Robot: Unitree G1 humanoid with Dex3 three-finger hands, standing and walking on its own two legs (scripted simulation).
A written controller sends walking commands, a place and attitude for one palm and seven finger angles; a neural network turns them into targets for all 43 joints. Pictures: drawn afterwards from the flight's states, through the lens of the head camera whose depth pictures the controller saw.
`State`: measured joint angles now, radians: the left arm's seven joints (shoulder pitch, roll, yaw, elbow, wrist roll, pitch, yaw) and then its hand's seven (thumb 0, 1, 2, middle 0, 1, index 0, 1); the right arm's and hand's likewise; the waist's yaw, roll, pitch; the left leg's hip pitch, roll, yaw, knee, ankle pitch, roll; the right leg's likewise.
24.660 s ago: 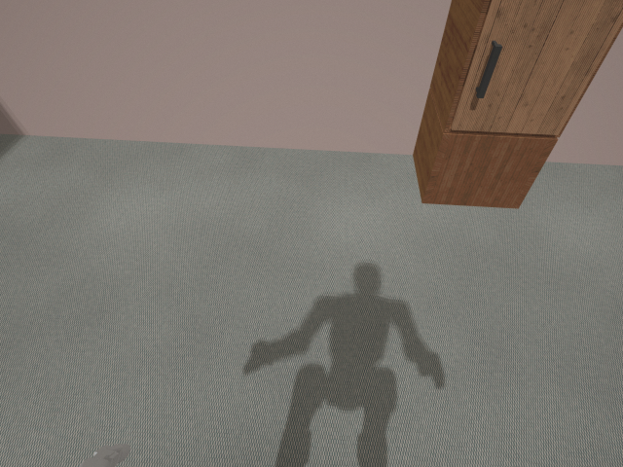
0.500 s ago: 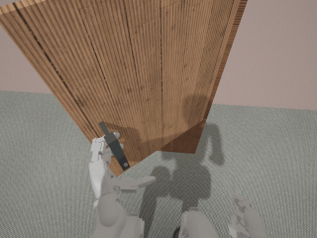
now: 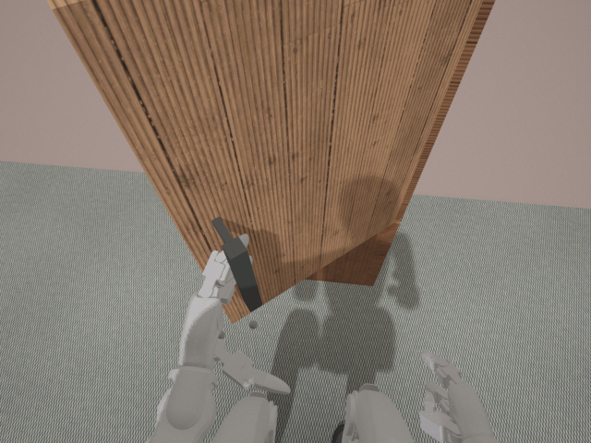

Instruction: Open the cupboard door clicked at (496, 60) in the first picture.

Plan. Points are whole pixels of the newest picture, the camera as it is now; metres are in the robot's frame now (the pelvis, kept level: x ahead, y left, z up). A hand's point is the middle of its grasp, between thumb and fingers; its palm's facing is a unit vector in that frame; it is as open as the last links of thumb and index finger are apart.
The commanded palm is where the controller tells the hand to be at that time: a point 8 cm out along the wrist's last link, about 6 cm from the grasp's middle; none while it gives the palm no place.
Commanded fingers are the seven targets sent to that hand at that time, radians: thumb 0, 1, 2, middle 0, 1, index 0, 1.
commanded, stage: slide the hand sideways off the handle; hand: left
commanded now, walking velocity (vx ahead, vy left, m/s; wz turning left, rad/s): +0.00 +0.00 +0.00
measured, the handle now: (238, 268) +0.34 +0.10 +0.02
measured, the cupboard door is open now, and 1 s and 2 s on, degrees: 40 42 42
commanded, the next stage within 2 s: draw the hand back to the body in 1.04 s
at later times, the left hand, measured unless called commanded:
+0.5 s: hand (225, 352) +0.23 +0.10 +0.03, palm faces -0.10 -0.99 -0.01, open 16.2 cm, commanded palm +0.20 +0.16 +0.02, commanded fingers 0.00 -0.50 0.30 -0.15 -0.30 -0.15 -0.30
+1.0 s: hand (188, 375) +0.20 +0.14 +0.02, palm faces -0.08 -1.00 -0.05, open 16.3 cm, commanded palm +0.17 +0.20 +0.02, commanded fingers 0.00 -0.50 0.30 -0.15 -0.30 -0.15 -0.30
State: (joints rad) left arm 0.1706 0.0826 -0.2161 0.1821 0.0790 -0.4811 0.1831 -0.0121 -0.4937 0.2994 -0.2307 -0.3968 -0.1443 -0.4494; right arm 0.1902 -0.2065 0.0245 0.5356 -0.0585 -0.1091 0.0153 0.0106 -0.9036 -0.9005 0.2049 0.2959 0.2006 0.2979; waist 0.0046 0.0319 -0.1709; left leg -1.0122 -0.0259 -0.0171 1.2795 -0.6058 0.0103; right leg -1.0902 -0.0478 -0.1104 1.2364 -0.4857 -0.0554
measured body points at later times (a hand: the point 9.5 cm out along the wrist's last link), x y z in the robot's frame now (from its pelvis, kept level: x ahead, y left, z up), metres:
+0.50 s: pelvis +0.01 +0.02 -0.01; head +0.10 +0.02 +0.43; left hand +0.23 +0.15 +0.03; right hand +0.20 -0.20 -0.10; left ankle +0.00 +0.11 -0.62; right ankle +0.06 -0.10 -0.62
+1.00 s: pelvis +0.01 +0.00 -0.02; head +0.10 +0.00 +0.42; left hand +0.20 +0.19 +0.03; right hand +0.22 -0.22 -0.10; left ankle +0.00 +0.11 -0.62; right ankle +0.06 -0.10 -0.62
